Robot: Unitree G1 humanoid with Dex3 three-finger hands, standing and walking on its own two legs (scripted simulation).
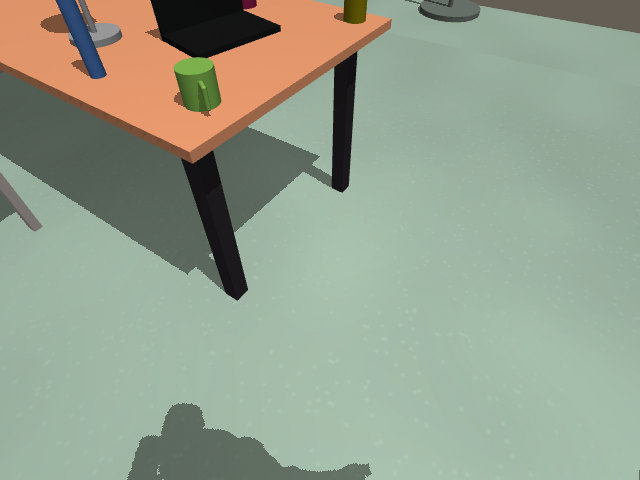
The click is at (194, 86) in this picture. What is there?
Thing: mug
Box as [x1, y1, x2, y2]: [173, 57, 220, 111]
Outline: 177,62 173,67 184,106 194,111 210,110 217,106 220,102 220,96 212,61 206,58 194,57
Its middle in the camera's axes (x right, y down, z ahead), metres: -0.30 -0.37 +0.94
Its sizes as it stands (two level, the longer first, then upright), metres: 0.127 0.093 0.092
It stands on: a support 0.75 m high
